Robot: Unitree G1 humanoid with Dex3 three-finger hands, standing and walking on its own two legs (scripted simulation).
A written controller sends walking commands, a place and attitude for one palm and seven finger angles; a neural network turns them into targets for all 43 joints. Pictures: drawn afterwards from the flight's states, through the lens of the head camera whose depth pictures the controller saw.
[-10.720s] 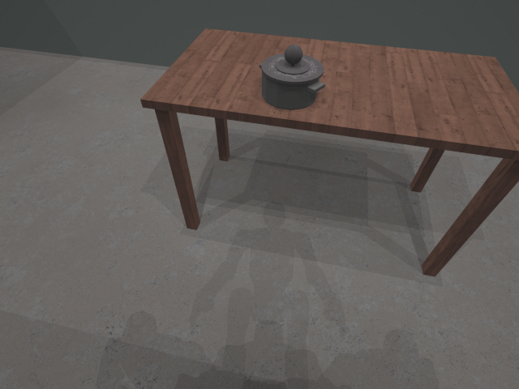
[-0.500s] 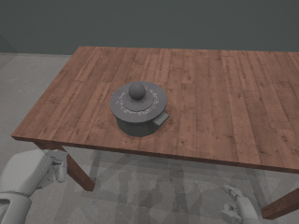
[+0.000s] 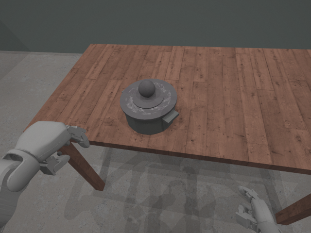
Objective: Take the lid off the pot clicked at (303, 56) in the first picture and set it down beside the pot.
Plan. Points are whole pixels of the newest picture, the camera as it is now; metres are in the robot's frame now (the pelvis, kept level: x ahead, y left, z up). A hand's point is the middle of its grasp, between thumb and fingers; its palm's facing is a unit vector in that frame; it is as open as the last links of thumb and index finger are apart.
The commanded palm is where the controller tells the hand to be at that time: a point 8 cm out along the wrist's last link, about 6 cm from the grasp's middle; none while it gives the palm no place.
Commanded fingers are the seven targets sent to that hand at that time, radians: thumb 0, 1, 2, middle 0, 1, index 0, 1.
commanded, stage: reach forward and open the fingers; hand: left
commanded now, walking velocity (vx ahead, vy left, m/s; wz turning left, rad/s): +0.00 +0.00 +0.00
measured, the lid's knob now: (146, 88) +0.51 +0.10 +0.08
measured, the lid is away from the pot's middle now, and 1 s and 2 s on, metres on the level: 0.00 0.00 0.00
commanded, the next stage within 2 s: move the open hand above the knob in 0.38 s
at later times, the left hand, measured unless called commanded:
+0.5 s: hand (52, 119) +0.30 +0.27 +0.16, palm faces -0.11 -0.07 -0.99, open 10.4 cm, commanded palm +0.28 +0.26 +0.23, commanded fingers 0.00 -0.32 1.40 -0.80 -0.08 -0.80 -0.08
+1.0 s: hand (92, 99) +0.37 +0.20 +0.16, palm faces -0.17 +0.01 -0.99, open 10.4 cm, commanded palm +0.34 +0.20 +0.23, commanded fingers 0.00 -0.32 1.40 -0.80 -0.08 -0.80 -0.08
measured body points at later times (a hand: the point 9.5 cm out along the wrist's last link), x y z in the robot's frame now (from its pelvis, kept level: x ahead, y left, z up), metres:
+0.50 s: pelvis -0.01 +0.02 +0.00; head +0.02 -0.01 +0.45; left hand +0.30 +0.27 +0.22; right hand +0.21 -0.19 -0.10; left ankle +0.03 +0.10 -0.74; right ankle +0.01 -0.11 -0.74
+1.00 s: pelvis +0.00 +0.01 +0.00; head +0.02 -0.02 +0.45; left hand +0.37 +0.20 +0.22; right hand +0.20 -0.20 -0.10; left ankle +0.03 +0.10 -0.74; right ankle +0.01 -0.11 -0.74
